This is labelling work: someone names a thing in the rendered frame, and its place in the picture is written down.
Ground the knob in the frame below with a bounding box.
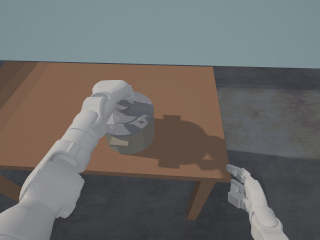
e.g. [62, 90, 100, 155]
[116, 99, 131, 113]

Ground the robot right forearm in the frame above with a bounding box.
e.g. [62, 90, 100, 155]
[249, 204, 289, 240]

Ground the left robot hand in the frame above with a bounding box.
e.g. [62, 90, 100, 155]
[92, 80, 135, 125]

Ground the robot left upper arm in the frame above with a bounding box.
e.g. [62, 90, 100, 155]
[0, 161, 85, 240]

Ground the pot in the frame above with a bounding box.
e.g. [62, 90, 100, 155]
[105, 116, 155, 155]

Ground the robot left forearm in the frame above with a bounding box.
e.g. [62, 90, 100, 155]
[19, 90, 116, 202]

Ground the right robot hand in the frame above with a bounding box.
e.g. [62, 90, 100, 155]
[226, 164, 268, 215]

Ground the lid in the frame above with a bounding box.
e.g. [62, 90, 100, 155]
[106, 91, 154, 137]

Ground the table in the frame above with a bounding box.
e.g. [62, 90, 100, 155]
[0, 61, 232, 221]

